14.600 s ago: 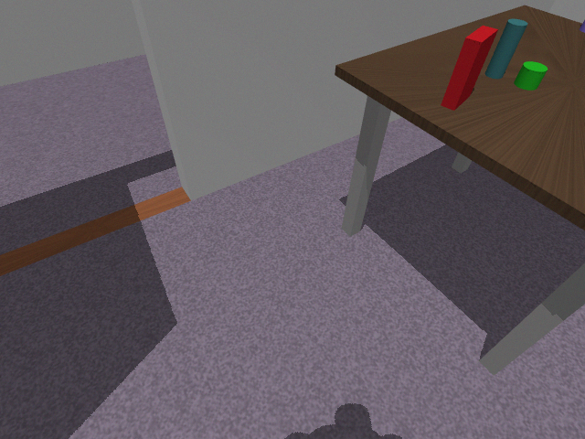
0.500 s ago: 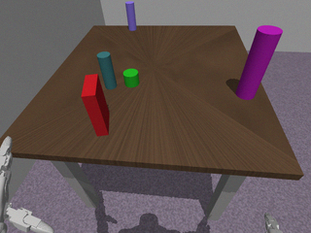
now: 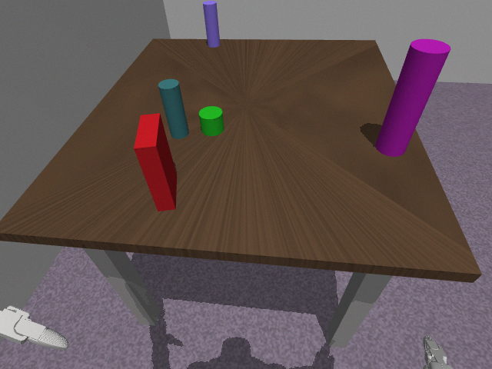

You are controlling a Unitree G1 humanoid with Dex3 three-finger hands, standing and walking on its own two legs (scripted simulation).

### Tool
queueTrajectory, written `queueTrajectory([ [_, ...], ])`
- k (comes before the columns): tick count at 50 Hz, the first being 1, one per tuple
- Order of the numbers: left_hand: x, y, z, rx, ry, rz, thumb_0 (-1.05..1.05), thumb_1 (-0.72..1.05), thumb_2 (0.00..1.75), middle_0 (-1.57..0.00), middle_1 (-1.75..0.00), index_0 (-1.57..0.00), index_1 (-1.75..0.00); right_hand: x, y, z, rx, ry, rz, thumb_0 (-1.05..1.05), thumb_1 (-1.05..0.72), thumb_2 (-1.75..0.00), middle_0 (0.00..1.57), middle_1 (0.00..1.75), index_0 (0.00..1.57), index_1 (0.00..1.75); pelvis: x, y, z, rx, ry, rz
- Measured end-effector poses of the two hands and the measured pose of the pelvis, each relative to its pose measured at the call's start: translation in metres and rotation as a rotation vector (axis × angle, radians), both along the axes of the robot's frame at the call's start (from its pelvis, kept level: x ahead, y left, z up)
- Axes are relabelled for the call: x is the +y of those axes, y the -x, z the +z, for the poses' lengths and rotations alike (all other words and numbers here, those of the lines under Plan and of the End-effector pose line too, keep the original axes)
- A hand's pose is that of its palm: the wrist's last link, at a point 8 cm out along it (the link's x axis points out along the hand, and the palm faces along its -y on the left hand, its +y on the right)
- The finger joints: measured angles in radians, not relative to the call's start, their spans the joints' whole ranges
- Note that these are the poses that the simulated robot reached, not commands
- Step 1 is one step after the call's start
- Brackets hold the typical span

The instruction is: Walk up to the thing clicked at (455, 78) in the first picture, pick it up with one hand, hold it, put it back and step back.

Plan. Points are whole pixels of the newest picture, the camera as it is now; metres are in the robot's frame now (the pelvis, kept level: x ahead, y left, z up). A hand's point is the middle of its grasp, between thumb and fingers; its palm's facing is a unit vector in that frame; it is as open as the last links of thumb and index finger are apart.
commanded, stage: rise first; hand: left
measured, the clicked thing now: (158, 164) +0.49 +0.23 +0.06
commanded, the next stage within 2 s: go down in 0.34 s
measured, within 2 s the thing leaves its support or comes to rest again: neither
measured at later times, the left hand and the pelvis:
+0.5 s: hand (9, 260) +0.20 +0.29 +0.18, palm faces +0.47 -0.74 -0.48, open 17.6 cm; pelvis +0.00 +0.00 +0.00, yaw +0 degrees
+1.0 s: hand out of the picture +0.26 +0.35 +0.18, palm faces +0.41 -0.85 -0.33, open 16.9 cm; pelvis +0.00 +0.01 -0.01, yaw +0 degrees
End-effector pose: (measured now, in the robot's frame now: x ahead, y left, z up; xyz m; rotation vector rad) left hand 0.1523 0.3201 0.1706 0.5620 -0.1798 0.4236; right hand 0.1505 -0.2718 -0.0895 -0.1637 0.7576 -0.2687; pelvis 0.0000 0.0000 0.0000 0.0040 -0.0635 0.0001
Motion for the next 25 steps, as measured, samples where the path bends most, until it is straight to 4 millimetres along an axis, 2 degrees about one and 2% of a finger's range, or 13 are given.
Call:
queueTrajectory([
  [25,0.003,0.0,0.027,-0.121,-0.07,-0.033,-0.01,-0.59,0.08,-0.06,-0.07,-0.05,-0.09,0.004,0.0,0.0,-0.011,-0.005,-0.002,-0.01,0.49,-0.06,0.06,0.05,0.06,0.05,0.005,0.0,-0.001,0.006,0.001,-0.002],
])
